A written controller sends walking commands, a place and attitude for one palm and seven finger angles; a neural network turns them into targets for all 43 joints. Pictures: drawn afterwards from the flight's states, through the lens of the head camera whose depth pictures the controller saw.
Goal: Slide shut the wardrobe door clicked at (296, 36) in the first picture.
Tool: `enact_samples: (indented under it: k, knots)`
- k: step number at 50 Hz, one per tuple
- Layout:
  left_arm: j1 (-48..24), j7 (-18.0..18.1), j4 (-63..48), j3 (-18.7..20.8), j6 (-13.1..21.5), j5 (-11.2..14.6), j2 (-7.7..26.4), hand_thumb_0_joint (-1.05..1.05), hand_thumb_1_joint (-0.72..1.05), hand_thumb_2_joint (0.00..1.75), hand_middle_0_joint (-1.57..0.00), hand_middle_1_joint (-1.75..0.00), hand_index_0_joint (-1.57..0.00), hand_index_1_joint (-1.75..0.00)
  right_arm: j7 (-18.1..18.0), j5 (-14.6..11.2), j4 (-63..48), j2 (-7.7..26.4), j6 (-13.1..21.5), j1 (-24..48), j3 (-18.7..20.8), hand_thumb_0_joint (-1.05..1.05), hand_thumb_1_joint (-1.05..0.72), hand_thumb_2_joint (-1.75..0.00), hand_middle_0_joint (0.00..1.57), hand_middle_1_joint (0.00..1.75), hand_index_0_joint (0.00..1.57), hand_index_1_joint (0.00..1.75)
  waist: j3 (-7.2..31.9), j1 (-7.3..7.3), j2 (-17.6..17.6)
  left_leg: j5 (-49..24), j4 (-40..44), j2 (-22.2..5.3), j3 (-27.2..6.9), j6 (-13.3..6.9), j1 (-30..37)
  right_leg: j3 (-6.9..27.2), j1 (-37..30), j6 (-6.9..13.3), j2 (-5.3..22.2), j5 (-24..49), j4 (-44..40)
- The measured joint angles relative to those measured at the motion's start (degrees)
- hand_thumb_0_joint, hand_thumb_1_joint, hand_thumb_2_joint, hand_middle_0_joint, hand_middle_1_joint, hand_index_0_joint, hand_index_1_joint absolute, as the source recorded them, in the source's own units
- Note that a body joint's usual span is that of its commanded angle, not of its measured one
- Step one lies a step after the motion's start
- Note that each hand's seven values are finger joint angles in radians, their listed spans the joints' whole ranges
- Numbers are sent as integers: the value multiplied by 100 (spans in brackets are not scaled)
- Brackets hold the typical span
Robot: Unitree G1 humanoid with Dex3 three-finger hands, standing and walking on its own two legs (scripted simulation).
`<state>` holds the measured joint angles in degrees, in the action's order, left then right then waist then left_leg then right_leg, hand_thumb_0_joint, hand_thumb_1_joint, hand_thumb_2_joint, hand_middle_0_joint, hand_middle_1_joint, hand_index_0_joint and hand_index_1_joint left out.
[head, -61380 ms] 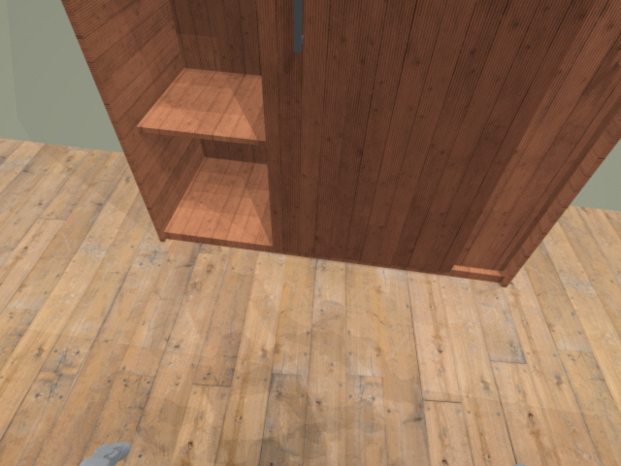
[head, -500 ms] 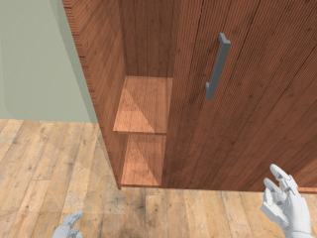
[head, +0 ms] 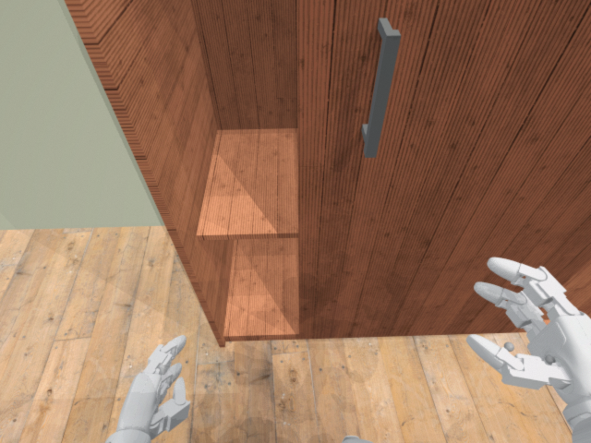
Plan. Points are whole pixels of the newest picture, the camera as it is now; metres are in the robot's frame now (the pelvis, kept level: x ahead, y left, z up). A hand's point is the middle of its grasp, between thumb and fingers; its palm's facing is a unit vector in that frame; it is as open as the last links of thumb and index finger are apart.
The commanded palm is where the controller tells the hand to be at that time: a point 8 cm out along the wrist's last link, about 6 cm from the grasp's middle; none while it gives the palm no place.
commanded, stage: raise the hand with hooked fingers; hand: right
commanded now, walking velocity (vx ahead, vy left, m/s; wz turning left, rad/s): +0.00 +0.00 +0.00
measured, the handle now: (376, 93) +0.51 -0.10 +0.22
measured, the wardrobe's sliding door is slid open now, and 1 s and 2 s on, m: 0.25 0.25 0.25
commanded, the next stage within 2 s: move the hooked fingers beside the handle in 1.40 s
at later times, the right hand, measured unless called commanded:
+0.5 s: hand (586, 272) +0.26 -0.27 +0.18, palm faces +0.05 +0.99 -0.10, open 13.2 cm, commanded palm +0.23 -0.31 +0.18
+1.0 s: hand out of the picture +0.30 -0.26 +0.25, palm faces +0.04 +0.99 -0.13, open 14.0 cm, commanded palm +0.26 -0.30 +0.25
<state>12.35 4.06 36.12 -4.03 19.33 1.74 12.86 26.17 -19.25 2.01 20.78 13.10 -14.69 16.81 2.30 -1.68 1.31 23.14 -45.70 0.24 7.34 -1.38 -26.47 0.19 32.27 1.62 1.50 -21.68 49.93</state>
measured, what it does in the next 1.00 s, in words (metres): stands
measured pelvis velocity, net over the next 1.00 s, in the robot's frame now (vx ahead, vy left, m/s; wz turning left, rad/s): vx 0.02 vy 0.02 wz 0.00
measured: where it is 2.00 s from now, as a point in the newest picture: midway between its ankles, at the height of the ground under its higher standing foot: outside the picture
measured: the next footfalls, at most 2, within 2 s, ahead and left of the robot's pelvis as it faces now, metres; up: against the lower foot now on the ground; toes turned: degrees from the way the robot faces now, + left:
none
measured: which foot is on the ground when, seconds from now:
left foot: down 0.00-1.00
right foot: down 0.00-1.00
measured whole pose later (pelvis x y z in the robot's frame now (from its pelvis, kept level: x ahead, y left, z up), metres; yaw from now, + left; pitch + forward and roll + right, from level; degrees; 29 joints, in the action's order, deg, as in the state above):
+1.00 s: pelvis +0.02 +0.02 +0.04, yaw +0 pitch -4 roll +0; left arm 11.3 5.5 39.2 -5.9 15.2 4.9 16.2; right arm 28.3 -20.2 10.0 30.2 -10.2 10.6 27.2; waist 0.9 -3.3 4.7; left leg 14.3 -23.5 0.6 6.1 -2.0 -5.8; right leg -1.0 10.0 0.6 0.6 -11.9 25.5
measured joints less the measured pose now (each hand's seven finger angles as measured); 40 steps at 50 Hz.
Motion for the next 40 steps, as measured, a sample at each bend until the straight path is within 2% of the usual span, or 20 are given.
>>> enact_samples:
  k: [4, 8, 13, 17, 23, 30, 34, 40]
  knots:
    - [147, -35, -13, -6, -36, 1, -45, 1, 90, 90, -20, -30, -21, -30, -138, -232, -86, 88, -399, -112, 347, 1, -19, -60, 25, 76, 26, 75, 44, 71, 35, -141, 351, 18, -132, 34, 260, -132, -319, 18, 10, 97, -368]
    - [300, -62, 69, 42, -9, 14, 68, 1, 90, 90, -20, -30, -21, -30, -258, -346, -202, 32, -422, -194, 566, 0, -10, -56, 26, 82, 26, 81, 77, 11, 86, -214, 597, 3, -169, 74, 494, -170, -551, 47, -17, 147, -593]
    - [320, -4, 221, 77, 68, 50, 263, 1, 90, 90, -20, -30, -20, -30, -195, -231, -209, -25, -546, -11, 437, 0, 2, -51, 26, 90, 27, 89, -22, -89, 144, -299, 839, -44, -130, 112, 782, -134, -800, 86, -83, 231, -799]
    - [235, 84, 292, 67, 105, 66, 299, 1, 90, 90, -20, -30, -20, -30, -151, -116, -214, 40, -703, 243, 327, 0, 12, -47, 27, 96, 27, 95, -100, -113, 139, -404, 1085, -66, -120, 125, 1056, -127, -1069, 94, -120, 341, -1046]
    - [98, 143, 272, -22, 78, 98, 217, 1, 90, 90, -20, -30, -20, -30, -198, -150, -74, 272, -908, 775, 605, 0, 26, -41, 29, 105, 29, 104, -151, -115, 114, -590, 1496, -59, -143, 109, 1467, -150, -1505, 68, -135, 533, -1485]
    - [21, 126, 219, -128, -42, 162, 197, 1, 90, 90, -20, -30, -20, -30, -53, -142, 152, 426, -1449, 1284, 734, -1, 41, -34, 29, 114, 30, 114, -158, -177, 208, -747, 1824, -71, -163, 93, 1744, -171, -1831, 50, -166, 734, -1904]
    - [-12, 122, 236, -179, -139, 175, 183, 1, 90, 90, -20, -30, -20, -30, -9, -110, 173, 483, -1689, 1437, 764, -1, 46, -32, 30, 118, 30, 117, -173, -195, 229, -803, 1954, -61, -157, 68, 1851, -163, -1959, 26, -164, 820, -2079]
    - [-35, 150, 316, -214, -246, 208, 185, 1, 90, 90, -20, -30, -20, -30, -6, -117, 316, 612, -1834, 1849, 966, -1, 49, -31, 30, 120, 30, 119, -195, -223, 246, -862, 2132, -13, -125, 11, 2033, -126, -2137, -33, -130, 895, -2260]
